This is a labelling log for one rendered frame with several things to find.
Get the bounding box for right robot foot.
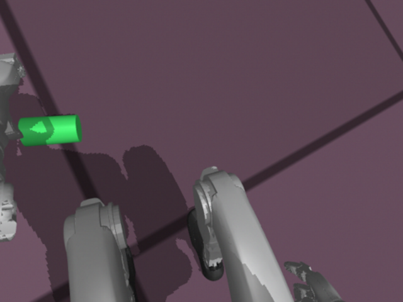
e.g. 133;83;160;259
187;209;224;281

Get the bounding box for left robot foot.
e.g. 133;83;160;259
125;245;139;302

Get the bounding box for right robot hand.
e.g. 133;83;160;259
284;262;342;302

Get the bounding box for left robot arm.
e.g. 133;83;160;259
0;92;17;242

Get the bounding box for left robot hand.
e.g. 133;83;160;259
0;53;26;140

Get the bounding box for bottle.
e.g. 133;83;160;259
18;115;82;147

